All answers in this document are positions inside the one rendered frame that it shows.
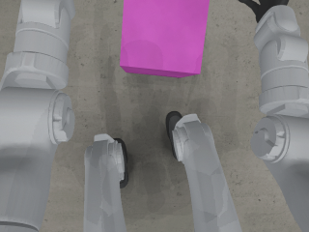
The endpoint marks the right robot hand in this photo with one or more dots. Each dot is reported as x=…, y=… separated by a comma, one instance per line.
x=265, y=5

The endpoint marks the right robot foot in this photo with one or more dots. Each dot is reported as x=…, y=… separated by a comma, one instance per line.
x=171, y=120

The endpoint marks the robot right upper arm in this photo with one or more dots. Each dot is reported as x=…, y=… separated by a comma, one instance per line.
x=282, y=142

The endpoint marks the robot left upper arm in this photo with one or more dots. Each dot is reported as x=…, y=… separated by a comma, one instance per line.
x=33, y=122

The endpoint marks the robot left forearm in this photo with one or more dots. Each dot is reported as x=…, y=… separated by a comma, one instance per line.
x=42, y=42

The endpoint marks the robot right forearm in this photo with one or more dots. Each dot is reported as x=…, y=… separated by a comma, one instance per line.
x=284, y=70

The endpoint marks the carton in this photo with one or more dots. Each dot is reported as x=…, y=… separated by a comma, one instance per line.
x=163, y=37

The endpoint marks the right robot shin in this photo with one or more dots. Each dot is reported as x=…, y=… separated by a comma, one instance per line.
x=194, y=117

